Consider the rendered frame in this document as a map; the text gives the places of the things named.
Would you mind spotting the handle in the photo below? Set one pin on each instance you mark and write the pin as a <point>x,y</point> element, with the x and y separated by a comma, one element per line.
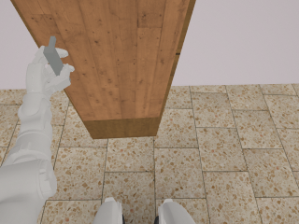
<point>53,57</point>

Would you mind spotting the robot left thigh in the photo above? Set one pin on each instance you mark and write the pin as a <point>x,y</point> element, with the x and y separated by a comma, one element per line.
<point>109,213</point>

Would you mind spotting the cupboard door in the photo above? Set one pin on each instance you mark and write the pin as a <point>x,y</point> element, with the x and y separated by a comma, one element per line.
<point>122,51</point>

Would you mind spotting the left robot upper arm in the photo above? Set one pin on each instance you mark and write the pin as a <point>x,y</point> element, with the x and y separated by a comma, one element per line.
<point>24,189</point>

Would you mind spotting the left robot forearm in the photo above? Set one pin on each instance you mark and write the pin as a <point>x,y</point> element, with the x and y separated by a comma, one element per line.
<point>35,135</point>

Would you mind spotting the robot left hand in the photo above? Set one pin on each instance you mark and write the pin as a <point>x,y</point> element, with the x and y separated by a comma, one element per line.
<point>43,80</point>

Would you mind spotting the right robot shin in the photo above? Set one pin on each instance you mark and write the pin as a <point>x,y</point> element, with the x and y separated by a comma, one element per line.
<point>168,200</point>

